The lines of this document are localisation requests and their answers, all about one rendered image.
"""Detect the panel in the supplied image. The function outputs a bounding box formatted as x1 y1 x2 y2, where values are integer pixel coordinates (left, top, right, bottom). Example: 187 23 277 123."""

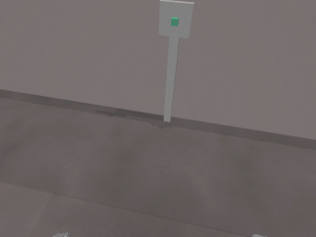
159 0 195 122

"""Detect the button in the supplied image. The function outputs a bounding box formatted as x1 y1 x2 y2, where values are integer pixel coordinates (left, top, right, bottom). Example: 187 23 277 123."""
171 17 179 27

